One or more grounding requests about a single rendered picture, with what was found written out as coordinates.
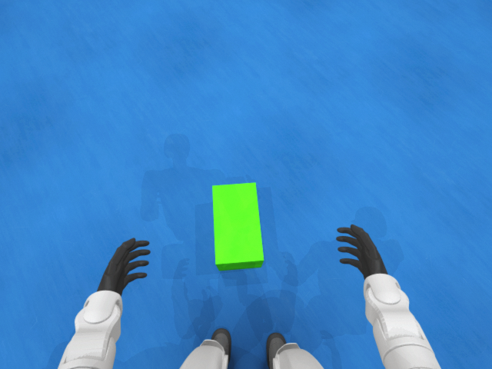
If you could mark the carton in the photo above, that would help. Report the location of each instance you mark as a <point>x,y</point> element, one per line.
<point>237,230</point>

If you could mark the right robot forearm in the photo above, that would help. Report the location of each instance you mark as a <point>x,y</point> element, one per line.
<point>400,339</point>

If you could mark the robot left hand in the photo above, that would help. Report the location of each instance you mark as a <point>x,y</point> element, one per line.
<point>115,277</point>

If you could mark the left robot forearm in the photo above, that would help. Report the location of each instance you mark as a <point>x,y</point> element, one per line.
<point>97,329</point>

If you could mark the right robot thigh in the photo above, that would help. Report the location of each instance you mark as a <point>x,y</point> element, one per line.
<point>295,359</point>

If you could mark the robot right hand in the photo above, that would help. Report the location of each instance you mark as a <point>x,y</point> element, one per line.
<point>369,260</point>

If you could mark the left robot shin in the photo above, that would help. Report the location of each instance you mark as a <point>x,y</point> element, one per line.
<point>212,343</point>

